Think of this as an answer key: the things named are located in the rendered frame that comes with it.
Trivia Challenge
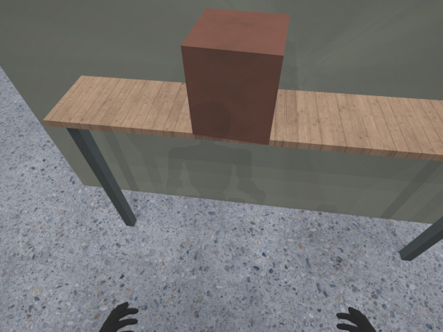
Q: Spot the table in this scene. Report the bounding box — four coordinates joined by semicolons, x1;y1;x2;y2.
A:
43;75;443;261

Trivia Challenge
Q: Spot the robot right hand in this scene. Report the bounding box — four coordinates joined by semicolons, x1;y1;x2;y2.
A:
336;306;376;332

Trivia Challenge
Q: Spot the robot left hand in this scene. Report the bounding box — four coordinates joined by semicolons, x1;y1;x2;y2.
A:
99;302;138;332

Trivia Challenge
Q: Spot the carton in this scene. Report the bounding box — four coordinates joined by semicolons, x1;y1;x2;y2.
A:
181;8;290;145

